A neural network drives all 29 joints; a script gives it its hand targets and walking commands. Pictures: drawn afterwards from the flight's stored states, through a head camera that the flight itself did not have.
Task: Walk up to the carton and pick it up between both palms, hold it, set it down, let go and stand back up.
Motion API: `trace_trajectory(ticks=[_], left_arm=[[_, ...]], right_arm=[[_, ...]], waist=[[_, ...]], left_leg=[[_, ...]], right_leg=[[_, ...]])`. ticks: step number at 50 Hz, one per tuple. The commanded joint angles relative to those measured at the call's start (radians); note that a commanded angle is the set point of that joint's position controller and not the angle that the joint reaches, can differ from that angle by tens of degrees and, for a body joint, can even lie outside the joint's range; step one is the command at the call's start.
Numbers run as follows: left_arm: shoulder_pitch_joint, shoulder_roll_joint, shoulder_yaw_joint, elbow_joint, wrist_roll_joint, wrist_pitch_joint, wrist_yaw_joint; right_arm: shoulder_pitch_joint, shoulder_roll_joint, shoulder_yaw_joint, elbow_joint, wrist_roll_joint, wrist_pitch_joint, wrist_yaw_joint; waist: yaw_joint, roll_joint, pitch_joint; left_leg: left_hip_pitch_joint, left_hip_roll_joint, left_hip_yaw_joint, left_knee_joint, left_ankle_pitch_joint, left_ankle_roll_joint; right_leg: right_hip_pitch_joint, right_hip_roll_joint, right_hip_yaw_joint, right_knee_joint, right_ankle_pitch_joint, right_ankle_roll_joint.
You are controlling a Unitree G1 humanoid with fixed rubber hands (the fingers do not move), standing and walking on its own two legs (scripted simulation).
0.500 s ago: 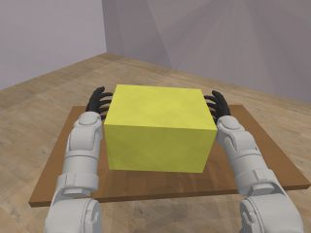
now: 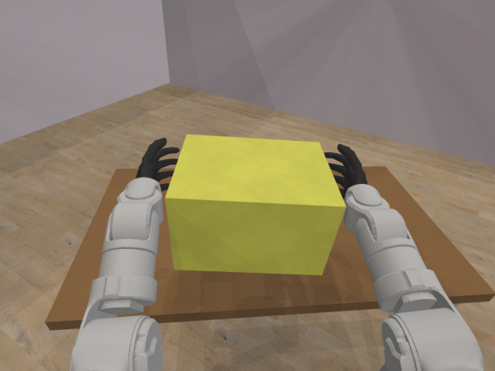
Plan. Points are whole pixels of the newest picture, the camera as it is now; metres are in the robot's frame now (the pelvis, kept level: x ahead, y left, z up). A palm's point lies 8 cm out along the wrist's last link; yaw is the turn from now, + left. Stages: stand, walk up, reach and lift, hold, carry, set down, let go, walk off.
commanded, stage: hold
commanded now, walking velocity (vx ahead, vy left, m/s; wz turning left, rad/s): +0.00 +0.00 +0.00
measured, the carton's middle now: (251, 201) +0.38 +0.01 +0.15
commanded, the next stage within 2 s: set down in 0.74 s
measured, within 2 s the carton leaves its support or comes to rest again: neither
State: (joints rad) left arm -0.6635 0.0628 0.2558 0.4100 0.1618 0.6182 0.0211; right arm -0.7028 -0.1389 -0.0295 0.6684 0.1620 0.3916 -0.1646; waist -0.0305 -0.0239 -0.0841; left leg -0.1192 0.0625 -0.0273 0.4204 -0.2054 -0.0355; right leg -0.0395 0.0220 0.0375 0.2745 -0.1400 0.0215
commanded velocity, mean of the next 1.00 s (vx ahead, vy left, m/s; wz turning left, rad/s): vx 0.00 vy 0.00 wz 0.00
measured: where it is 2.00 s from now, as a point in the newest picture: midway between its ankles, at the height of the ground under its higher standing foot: outside the picture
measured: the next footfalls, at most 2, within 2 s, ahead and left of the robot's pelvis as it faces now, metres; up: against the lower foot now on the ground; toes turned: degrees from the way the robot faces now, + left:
none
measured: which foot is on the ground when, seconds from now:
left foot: down 0.00-1.00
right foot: down 0.00-1.00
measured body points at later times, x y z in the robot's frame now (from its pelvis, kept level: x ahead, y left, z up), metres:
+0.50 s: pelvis +0.00 +0.00 +0.00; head -0.07 +0.03 +0.44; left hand +0.38 +0.18 +0.19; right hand +0.38 -0.16 +0.19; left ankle +0.02 +0.13 -0.75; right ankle +0.01 -0.14 -0.75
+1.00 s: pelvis +0.01 +0.00 +0.00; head -0.07 +0.02 +0.44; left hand +0.38 +0.18 +0.20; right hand +0.38 -0.16 +0.20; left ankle +0.02 +0.13 -0.75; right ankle +0.01 -0.14 -0.75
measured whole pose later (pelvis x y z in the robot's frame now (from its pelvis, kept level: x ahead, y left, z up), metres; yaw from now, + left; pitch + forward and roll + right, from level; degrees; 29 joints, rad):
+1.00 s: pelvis +0.01 +0.00 +0.00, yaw +0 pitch -8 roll -1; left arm -0.66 0.03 0.33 0.41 0.23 0.51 -0.03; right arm -0.69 -0.09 -0.10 0.67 0.15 0.28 -0.16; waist -0.03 -0.04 -0.06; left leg -0.05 0.06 -0.03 0.38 -0.20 -0.04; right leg 0.01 0.01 0.04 0.27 -0.16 0.02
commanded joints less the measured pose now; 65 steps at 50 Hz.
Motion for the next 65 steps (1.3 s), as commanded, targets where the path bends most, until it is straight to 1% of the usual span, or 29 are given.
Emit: trace_trajectory(ticks=[1, 37, 38, 39, 43, 46, 48, 50, 52, 55, 61, 63, 65], left_arm=[[-0.685, -0.731, -0.447, -0.262, -0.108, -0.063, -0.182], [-0.683, -0.730, -0.446, -0.261, -0.108, -0.063, -0.181], [-0.722, -0.699, -0.457, -0.280, -0.099, -0.083, -0.185], [-0.722, -0.700, -0.459, -0.273, -0.098, -0.087, -0.185], [-0.712, -0.697, -0.412, -0.225, -0.066, -0.120, -0.196], [-0.646, -0.671, -0.337, -0.132, -0.011, -0.145, -0.220], [-0.602, -0.637, -0.290, -0.077, 0.028, -0.157, -0.241], [-0.562, -0.607, -0.265, -0.056, 0.053, -0.163, -0.257], [-0.533, -0.588, -0.261, -0.062, 0.066, -0.170, -0.267], [-0.498, -0.591, -0.294, -0.099, 0.057, -0.190, -0.263], [-0.486, -0.625, -0.424, -0.232, -0.009, -0.263, -0.209], [-0.483, -0.633, -0.462, -0.261, -0.029, -0.283, -0.190], [-0.483, -0.641, -0.494, -0.283, -0.047, -0.297, -0.174]], right_arm=[[-0.811, 0.678, 0.292, -0.412, 0.149, -0.090, 0.115], [-0.813, 0.679, 0.295, -0.417, 0.151, -0.090, 0.115], [-0.850, 0.690, 0.318, -0.419, 0.149, -0.097, 0.114], [-0.856, 0.685, 0.312, -0.412, 0.144, -0.102, 0.115], [-0.863, 0.689, 0.273, -0.381, 0.091, -0.153, 0.124], [-0.793, 0.678, 0.221, -0.300, 0.015, -0.203, 0.138], [-0.738, 0.662, 0.193, -0.246, -0.031, -0.231, 0.150], [-0.693, 0.633, 0.176, -0.215, -0.062, -0.252, 0.157], [-0.666, 0.607, 0.170, -0.216, -0.080, -0.275, 0.159], [-0.670, 0.591, 0.199, -0.277, -0.079, -0.318, 0.159], [-0.684, 0.601, 0.319, -0.417, -0.035, -0.397, 0.148], [-0.683, 0.600, 0.346, -0.450, -0.021, -0.414, 0.144], [-0.677, 0.600, 0.362, -0.470, -0.010, -0.425, 0.140]], waist=[[-0.066, 0.059, -0.297], [-0.065, 0.057, -0.298], [-0.030, 0.064, -0.336], [-0.035, 0.061, -0.332], [-0.030, 0.061, -0.294], [-0.026, 0.044, -0.206], [-0.013, 0.032, -0.136], [-0.002, 0.026, -0.094], [0.002, 0.028, -0.083], [0.009, 0.039, -0.131], [0.026, 0.050, -0.320], [0.028, 0.055, -0.359], [0.030, 0.059, -0.376]], left_leg=[[0.122, -0.111, 0.020, -0.115, 0.229, 0.005], [0.123, -0.111, 0.021, -0.115, 0.231, 0.005], [0.167, -0.112, 0.020, -0.128, 0.267, 0.014], [0.174, -0.110, 0.019, -0.125, 0.272, 0.013], [0.174, -0.109, 0.028, -0.137, 0.238, 0.010], [0.160, -0.107, 0.043, -0.163, 0.170, 0.012], [0.146, -0.106, 0.057, -0.186, 0.121, 0.016], [0.142, -0.105, 0.070, -0.200, 0.107, 0.019], [0.149, -0.106, 0.080, -0.202, 0.123, 0.017], [0.179, -0.106, 0.087, -0.178, 0.214, 0.005], [0.268, -0.102, 0.075, -0.087, 0.470, -0.026], [0.283, -0.101, 0.069, -0.064, 0.524, -0.033], [0.287, -0.099, 0.065, -0.053, 0.543, -0.036]], right_leg=[[0.067, 0.040, -0.059, -0.045, 0.128, -0.004], [0.068, 0.040, -0.060, -0.045, 0.131, -0.004], [0.086, 0.042, -0.077, -0.035, 0.141, 0.016], [0.078, 0.043, -0.077, -0.038, 0.140, 0.016], [0.068, 0.037, -0.082, -0.043, 0.101, 0.018], [0.060, 0.027, -0.093, -0.056, 0.028, 0.023], [0.053, 0.018, -0.102, -0.065, -0.027, 0.028], [0.059, 0.013, -0.110, -0.071, -0.050, 0.031], [0.069, 0.012, -0.118, -0.070, -0.044, 0.033], [0.088, 0.019, -0.129, -0.061, 0.021, 0.029], [0.119, 0.041, -0.136, -0.030, 0.221, 0.017], [0.117, 0.044, -0.133, -0.024, 0.262, 0.014], [0.107, 0.046, -0.130, -0.022, 0.273, 0.012]])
